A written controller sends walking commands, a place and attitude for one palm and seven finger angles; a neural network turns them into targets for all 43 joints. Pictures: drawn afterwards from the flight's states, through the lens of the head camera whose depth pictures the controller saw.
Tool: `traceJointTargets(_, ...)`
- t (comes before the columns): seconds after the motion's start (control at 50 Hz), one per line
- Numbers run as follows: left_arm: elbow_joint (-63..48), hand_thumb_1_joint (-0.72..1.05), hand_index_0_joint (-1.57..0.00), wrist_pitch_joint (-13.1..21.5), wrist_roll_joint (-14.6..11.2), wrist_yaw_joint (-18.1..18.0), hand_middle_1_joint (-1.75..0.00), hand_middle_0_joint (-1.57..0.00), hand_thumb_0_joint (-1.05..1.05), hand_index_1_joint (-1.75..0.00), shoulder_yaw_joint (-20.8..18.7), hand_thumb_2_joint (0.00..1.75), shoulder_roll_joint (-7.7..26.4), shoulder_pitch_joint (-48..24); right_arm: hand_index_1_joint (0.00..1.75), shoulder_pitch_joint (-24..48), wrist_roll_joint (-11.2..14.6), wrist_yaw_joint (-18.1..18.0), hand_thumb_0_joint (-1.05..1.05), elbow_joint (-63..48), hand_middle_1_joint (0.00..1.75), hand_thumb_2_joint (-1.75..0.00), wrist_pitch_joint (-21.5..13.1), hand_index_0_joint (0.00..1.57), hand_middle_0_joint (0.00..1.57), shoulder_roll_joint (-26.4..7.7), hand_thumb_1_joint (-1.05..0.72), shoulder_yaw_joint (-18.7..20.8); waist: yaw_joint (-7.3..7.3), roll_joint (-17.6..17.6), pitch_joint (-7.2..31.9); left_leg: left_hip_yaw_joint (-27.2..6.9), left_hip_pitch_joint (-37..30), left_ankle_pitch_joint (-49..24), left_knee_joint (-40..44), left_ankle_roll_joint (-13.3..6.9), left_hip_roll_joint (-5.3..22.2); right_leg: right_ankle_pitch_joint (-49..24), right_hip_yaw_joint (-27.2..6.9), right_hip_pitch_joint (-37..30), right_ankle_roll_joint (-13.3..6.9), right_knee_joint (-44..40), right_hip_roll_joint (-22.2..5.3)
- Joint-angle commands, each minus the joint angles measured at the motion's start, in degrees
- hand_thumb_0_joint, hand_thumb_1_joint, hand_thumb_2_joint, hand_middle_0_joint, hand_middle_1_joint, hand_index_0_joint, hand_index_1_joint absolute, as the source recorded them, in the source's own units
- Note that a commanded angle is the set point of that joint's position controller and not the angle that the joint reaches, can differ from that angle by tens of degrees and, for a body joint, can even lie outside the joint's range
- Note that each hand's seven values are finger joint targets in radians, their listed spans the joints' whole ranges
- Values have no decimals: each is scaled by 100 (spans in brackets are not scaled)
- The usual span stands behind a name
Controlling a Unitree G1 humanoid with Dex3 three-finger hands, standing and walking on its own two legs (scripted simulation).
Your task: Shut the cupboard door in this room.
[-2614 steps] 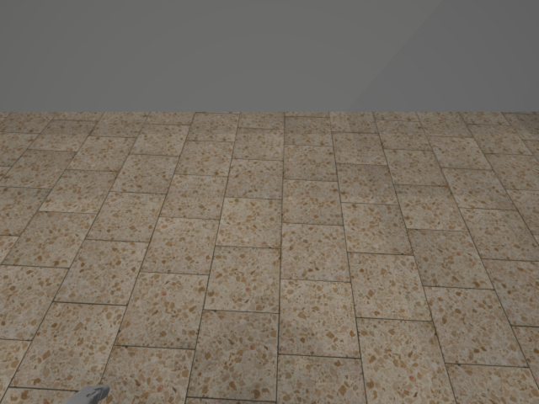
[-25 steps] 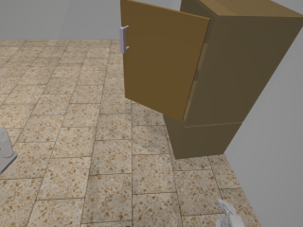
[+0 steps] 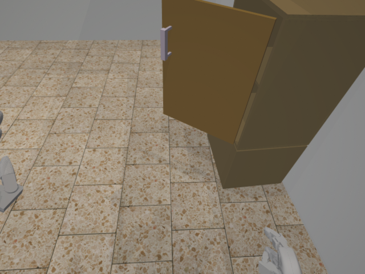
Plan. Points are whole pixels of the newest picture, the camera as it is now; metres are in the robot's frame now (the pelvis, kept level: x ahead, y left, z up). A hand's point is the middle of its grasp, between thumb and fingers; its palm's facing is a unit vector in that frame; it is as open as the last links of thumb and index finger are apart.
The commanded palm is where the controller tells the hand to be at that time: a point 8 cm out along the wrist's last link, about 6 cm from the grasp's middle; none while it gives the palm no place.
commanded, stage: stop stepping back and stand still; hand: left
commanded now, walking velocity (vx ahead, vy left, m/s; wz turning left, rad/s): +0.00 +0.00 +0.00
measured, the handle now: (166, 43) +0.94 +0.10 +0.07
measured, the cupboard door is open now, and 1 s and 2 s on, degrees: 52 52 52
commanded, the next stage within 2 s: let the arm hang, fingers relaxed in 0.40 s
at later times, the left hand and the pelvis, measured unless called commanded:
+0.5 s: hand out of the picture +0.18 +0.29 +0.16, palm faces +0.46 -0.78 -0.43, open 7.4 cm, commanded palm none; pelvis -0.02 +0.02 +0.00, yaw +0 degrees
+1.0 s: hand out of the picture -0.08 +0.22 -0.17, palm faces +0.03 -0.97 -0.22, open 7.2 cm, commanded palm none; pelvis -0.04 +0.02 +0.01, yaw +1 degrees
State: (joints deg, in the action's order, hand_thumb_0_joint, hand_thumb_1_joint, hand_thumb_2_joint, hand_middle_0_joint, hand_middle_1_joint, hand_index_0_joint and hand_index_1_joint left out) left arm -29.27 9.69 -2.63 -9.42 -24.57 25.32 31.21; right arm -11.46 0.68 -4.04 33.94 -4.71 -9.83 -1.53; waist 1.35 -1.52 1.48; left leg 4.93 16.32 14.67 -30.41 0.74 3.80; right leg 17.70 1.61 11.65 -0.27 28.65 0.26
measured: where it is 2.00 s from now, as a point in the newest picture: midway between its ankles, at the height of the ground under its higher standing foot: outside the picture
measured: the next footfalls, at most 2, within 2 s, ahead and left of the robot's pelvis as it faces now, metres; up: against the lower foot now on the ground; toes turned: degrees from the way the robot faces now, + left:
none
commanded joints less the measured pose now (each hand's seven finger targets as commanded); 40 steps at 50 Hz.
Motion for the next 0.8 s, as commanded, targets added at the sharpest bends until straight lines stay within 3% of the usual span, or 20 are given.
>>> traceJointTargets(0.0, -821, 90, -20, 334, -42, -150, -30, -20, 0, -30, -801, 90, 916, 188, 30, 283, 21, -44, 0, -773, 30, -90, -175, 20, 20, -833, -90, 317, -60, 710, 620, -403, -11, -1299, 596, -119, 333, -2007, -336, -447, -35, -205, -280)
traceJointTargets(0.06, -772, 90, -20, 311, -28, -138, -30, -20, 0, -30, -636, 90, 808, -32, 30, 313, 25, -60, 0, -785, 30, -90, -154, 20, 20, -836, -90, 293, -52, 613, 417, -442, 136, -736, 765, -144, 350, -1540, -339, -315, 7, -323, -244)
traceJointTargets(0.1, -836, 90, -20, 316, -4, -148, -30, -20, 0, -30, -703, 90, 926, -173, 30, 361, 11, -87, 0, -764, 30, -90, -180, 20, 20, -845, -90, 292, -67, 631, 407, -479, 155, -418, 834, -164, 328, -1339, -353, -270, 6, -407, -265)
traceJointTargets(0.12, -855, 90, -20, 319, 2, -141, -30, -20, 0, -30, -577, 90, 793, -230, 30, 347, 17, -88, 0, -758, 30, -90, -194, 20, 20, -818, -90, 284, -53, 542, 419, -498, 133, -375, 858, -162, 318, -1287, -340, -273, 8, -397, -256)
traceJointTargets(0.2, -1026, 90, -20, 343, 59, -175, -30, -20, 0, -30, -622, 90, 916, -465, 30, 402, -10, -117, 0, -726, 30, -90, -252, 20, 20, -847, -90, 289, -77, 703, 415, -513, 132, -74, 937, -174, 274, -1047, -337, -226, 14, -480, -266)
traceJointTargets(0.24, -967, 90, -20, 350, 68, -172, -30, -20, 0, -30, -498, 90, 763, -446, 30, 381, -2, -112, 0, -713, 30, -90, -267, 20, 20, -818, -90, 289, -72, 655, 380, -505, 138, -28, 924, -170, 238, -988, -361, -206, 3, -521, -267)
traceJointTargets(0.46, -766, 90, -20, 361, 55, -166, -30, -20, 0, -30, -545, 90, 729, -256, 30, 389, 5, -100, 0, -692, 30, -90, -250, 20, 20, -820, -90, 322, -86, 512, 393, -516, 112, -72, 897, -141, 203, -891, -354, -142, -1, -647, -271)
traceJointTargets(0.48, 3556, 90, -20, -445, 432, 724, -30, -20, 0, -30, 1927, 90, -217, -491, 30, 896, -28, 453, 0, 507, 30, -90, -607, 20, 20, -1987, -90, 556, 13, 707, -201, -606, 488, -1439, 78, -189, 360, -1624, -26, 506, -44, 63, -660)
traceJointTargets(0.5, 3668, 90, -20, -909, 381, 865, -30, -20, 0, -30, 1853, 90, -340, -632, 30, 472, -18, 451, 0, 550, 30, -90, -263, 20, 20, -1713, -90, 605, -2, 640, 252, -451, 11, -1770, 195, -107, 382, -1453, -343, 545, -66, -167, -640)
traceJointTargets(0.52, 3822, 90, -20, -957, 382, 912, -30, -20, 0, -30, 1871, 90, -376, -788, 30, 292, -78, 444, 0, 563, 30, -90, -124, 20, 20, -1675, -90, 556, -49, 538, 315, -597, 103, -1502, 240, -218, 473, -935, -173, 574, -102, 6, -529)
traceJointTargets(0.56, 4425, 90, -20, -942, 403, 954, -30, -20, 0, -30, 1931, 90, -215, -1087, 30, 425, -117, 447, 0, 586, 30, -90, 90, 20, 20, -1725, -90, 456, -127, -39, 166, -832, 360, -930, 464, -348, 530, -357, -138, 491, -120, 47, -417)
traceJointTargets(0.58, 4778, 90, -20, -930, 423, 950, -30, -20, 0, -30, 1967, 90, -139, -1233, 30, 452, -142, 451, 0, 654, 30, -90, 159, 20, 20, -1713, -90, 430, -125, -482, 117, -874, 331, -698, 459, -340, 439, -273, -246, 493, -156, -119, -458)
traceJointTargets(0.62, 5544, 90, -20, -912, 426, 924, -30, -20, 0, -30, 2052, 90, -63, -1472, 30, 360, -180, 465, 0, 839, 30, -90, 280, 20, 20, -1646, -90, 401, -61, -827, 138, -823, 42, -657, 368, -299, 282, -252, -518, 614, -260, -340, -642)
traceJointTargets(0.66, 6293, 90, -20, -954, 414, 888, -30, -20, 0, -30, 2165, 90, -111, -1663, 30, 296, -215, 467, 0, 1070, 30, -90, 400, 20, 20, -1513, -90, 339, -15, -661, 90, -768, -201, -494, 421, -251, 171, 0, -634, 755, -269, -529, -713)
traceJointTargets(0.72, 7206, 90, -20, -987, 398, 856, -30, -20, 0, -30, 2262, 90, -219, -1662, 30, 253, -222, 446, 0, 1418, 30, -90, 463, 20, 20, -1366, -90, 289, -58, 252, 43, -807, -188, -180, 839, -227, 224, 55, -567, 509, -171, -553, -584)
traceJointTargets(0.78, 7941, 90, -20, -948, 376, 854, -30, -20, 0, -30, 2255, 90, -302, -1524, 30, 129, -198, 379, 0, 1779, 30, -90, 459, 20, 20, -1261, -90, 298, -84, 734, 66, -743, -205, 118, 1036, -193, 199, -120, -563, 230, -192, -705, -554)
